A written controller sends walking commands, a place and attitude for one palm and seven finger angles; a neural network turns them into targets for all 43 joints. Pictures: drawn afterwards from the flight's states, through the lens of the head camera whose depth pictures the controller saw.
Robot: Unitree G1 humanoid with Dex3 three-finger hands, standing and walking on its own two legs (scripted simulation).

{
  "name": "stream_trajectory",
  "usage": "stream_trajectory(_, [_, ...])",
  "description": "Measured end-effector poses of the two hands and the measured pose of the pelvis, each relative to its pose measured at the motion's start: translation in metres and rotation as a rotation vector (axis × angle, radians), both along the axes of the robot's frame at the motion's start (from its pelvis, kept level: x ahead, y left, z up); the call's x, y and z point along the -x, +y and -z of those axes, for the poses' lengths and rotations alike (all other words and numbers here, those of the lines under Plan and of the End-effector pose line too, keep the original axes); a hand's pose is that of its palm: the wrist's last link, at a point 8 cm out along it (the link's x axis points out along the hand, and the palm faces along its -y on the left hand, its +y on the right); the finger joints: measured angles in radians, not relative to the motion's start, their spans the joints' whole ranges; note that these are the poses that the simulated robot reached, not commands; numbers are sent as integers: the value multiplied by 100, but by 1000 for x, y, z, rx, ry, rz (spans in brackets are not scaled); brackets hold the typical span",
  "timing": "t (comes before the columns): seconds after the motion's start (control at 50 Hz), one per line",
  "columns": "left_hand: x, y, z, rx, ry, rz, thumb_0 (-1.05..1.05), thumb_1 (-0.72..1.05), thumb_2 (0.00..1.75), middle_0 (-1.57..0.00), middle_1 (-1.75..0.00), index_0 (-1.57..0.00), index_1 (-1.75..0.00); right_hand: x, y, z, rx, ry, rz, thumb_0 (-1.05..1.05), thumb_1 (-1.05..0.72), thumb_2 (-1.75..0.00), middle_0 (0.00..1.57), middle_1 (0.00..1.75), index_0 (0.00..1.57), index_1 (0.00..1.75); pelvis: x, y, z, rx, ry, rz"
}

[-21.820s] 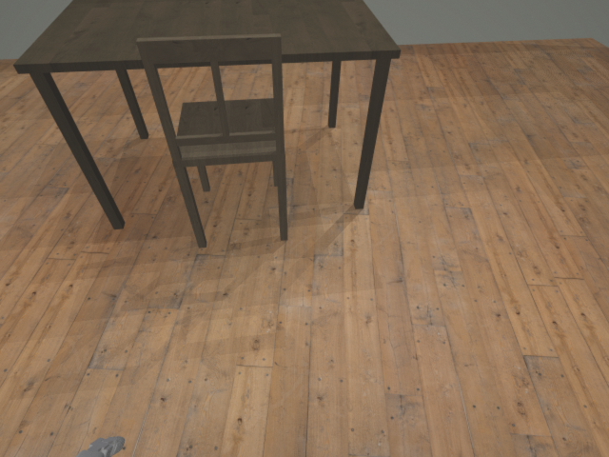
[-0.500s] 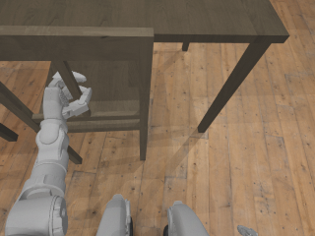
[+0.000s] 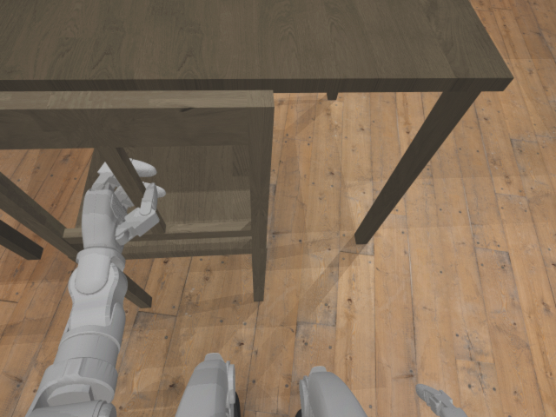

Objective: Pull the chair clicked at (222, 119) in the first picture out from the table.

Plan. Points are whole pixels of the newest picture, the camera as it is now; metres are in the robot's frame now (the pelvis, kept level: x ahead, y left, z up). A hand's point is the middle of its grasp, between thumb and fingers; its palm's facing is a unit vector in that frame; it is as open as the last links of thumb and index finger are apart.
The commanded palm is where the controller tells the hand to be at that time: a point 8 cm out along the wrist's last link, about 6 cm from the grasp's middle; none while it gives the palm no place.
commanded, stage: hook a spindle and tug to test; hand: left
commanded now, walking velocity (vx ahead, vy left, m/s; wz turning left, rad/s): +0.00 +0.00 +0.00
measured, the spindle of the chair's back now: (138, 194) +0.43 +0.20 +0.01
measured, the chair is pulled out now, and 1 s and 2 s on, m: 0.03 0.15 0.24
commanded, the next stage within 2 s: step backward, pulling the chair out in 0.16 s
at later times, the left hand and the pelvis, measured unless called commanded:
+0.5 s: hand (150, 225) +0.37 +0.17 +0.04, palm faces +0.17 -0.98 -0.09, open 5.3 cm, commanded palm +0.35 +0.22 +0.03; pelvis +0.01 +0.01 +0.07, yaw +0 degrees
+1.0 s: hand (172, 290) +0.28 +0.13 +0.04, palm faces +0.04 -0.99 -0.16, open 5.1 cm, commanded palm +0.27 +0.18 +0.04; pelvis -0.06 +0.00 +0.10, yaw -4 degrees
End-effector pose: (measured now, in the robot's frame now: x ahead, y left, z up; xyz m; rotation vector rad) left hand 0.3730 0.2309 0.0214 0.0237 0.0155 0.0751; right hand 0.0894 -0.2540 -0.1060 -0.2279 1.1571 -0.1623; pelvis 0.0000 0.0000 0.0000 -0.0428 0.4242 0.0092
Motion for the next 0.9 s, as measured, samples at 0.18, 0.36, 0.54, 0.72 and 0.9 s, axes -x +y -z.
stream_trajectory(0.18, [16,0,1,-4,-15,7,1,73,80,-44,-142,-41,-145,-21,1,0,4,-49,-38,1,-90,-90,20,29,20,30,0,-2,2,-2,-8,-10])
stream_trajectory(0.36, [20,-3,-12,-65,138,-58,2,72,82,-43,-133,-40,-145,-19,9,-18,-8,-47,20,1,-91,-90,20,29,20,30,7,-2,-20,-11,-109,-14])
stream_trajectory(0.54, [35,-14,-28,-23,372,-105,4,76,80,-28,-110,-44,-145,3,11,-86,50,-27,87,1,-90,-90,21,30,20,30,-5,9,-80,-16,-210,10])
stream_trajectory(0.72, [45,-17,-30,-62,397,-19,3,75,78,-28,-109,-47,-145,32,-2,-104,127,-42,126,1,-90,-90,20,29,20,30,20,19,-89,-17,-293,39])
stream_trajectory(0.9, [86,-34,-32,-88,414,-27,2,74,77,-30,-106,-47,-145,70,13,-78,-2,-26,135,1,-90,-90,20,29,20,30,51,7,-94,16,-338,72])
